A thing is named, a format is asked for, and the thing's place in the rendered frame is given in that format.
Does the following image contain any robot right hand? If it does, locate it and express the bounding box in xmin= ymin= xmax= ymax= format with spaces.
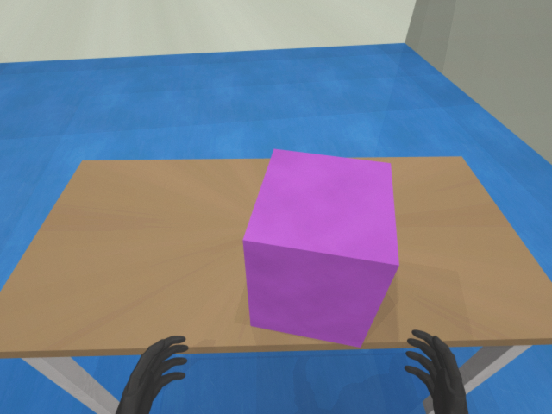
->
xmin=405 ymin=329 xmax=468 ymax=414

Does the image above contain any carton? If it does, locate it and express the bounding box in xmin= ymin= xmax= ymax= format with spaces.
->
xmin=243 ymin=149 xmax=399 ymax=348

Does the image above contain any table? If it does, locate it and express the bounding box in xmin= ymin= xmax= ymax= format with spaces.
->
xmin=0 ymin=156 xmax=552 ymax=414

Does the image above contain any robot left hand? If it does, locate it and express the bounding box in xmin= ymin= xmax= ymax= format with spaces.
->
xmin=116 ymin=336 xmax=188 ymax=414

